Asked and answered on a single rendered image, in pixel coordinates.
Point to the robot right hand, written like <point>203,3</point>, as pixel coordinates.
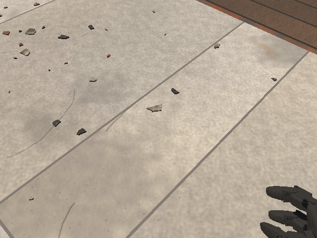
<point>304,224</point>

